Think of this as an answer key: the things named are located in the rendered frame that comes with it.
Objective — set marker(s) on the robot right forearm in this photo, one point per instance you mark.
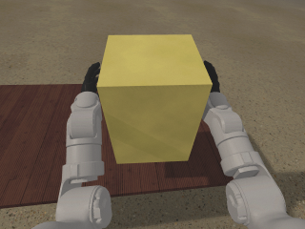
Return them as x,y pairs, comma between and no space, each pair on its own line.
238,157

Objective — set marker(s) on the table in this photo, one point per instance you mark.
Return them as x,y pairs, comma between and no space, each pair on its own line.
33,140

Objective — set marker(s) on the robot left hand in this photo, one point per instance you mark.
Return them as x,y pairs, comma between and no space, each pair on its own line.
91,79

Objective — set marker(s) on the robot right hand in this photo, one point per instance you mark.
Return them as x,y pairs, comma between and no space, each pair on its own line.
213,76

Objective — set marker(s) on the robot right upper arm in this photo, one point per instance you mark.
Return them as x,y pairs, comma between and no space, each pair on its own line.
257,203

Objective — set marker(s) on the carton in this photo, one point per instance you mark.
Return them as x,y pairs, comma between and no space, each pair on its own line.
153,89

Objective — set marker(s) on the robot left forearm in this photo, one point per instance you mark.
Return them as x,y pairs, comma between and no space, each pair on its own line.
83,141

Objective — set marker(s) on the robot left upper arm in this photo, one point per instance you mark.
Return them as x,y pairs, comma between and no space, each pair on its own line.
87,207

